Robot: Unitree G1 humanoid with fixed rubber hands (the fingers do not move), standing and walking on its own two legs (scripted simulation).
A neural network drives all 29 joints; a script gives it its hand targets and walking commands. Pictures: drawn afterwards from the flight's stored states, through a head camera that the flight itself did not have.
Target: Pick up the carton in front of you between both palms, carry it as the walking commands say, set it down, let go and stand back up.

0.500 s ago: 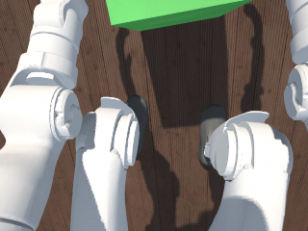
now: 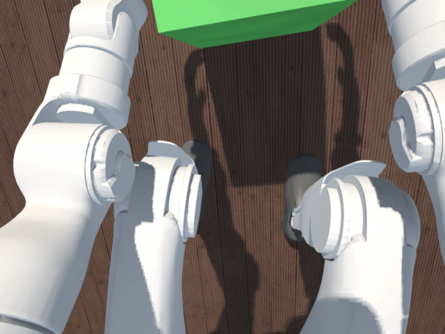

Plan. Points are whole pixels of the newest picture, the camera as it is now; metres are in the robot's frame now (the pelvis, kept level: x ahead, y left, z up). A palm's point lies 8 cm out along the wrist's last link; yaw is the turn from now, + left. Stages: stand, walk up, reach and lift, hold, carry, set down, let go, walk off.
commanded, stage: reach and lift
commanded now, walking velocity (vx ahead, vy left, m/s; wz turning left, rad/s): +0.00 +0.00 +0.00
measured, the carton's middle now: out of the picture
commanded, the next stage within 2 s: none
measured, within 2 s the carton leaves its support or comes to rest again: leaves its support in 0.22 s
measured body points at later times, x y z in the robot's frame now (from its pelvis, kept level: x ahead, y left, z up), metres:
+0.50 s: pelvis +0.01 +0.01 +0.02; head +0.32 -0.03 +0.34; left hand +0.54 +0.15 -0.08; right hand +0.57 -0.15 -0.07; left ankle +0.13 +0.14 -0.34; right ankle +0.11 -0.12 -0.34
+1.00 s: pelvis +0.01 +0.01 +0.14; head +0.27 -0.02 +0.50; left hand +0.50 +0.15 +0.08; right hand +0.52 -0.15 +0.08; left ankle +0.13 +0.14 -0.34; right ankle +0.11 -0.12 -0.34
